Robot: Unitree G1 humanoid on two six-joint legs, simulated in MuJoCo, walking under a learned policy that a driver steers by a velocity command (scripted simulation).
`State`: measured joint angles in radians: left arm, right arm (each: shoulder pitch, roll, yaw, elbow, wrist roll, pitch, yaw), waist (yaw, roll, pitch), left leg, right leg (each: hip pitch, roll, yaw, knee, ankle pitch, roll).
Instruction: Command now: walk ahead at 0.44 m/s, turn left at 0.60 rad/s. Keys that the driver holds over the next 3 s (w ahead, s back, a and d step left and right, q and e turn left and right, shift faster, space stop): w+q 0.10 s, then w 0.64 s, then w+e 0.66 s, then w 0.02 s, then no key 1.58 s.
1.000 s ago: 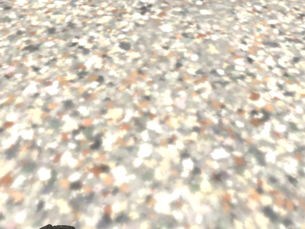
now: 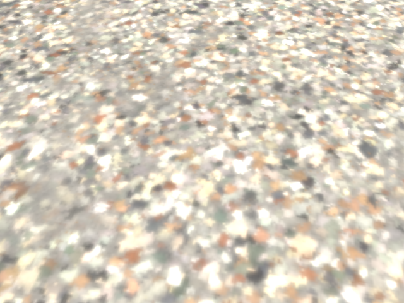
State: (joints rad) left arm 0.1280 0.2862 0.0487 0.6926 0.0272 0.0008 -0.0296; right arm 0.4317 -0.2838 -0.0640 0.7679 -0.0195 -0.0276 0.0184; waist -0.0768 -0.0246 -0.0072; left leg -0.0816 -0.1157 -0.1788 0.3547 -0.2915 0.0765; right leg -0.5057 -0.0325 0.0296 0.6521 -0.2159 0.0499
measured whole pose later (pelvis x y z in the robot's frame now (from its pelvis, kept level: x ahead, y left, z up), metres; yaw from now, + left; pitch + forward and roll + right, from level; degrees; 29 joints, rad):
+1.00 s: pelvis +0.51 +0.06 -0.01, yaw +4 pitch +1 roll +2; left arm 0.11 0.24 0.03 0.80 0.03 -0.02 -0.05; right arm 0.41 -0.23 -0.02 0.96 -0.02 -0.09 -0.01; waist -0.05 -0.04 0.03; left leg 0.13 -0.09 0.13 0.15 -0.30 0.07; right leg -0.62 -0.05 -0.05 0.67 -0.01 -0.05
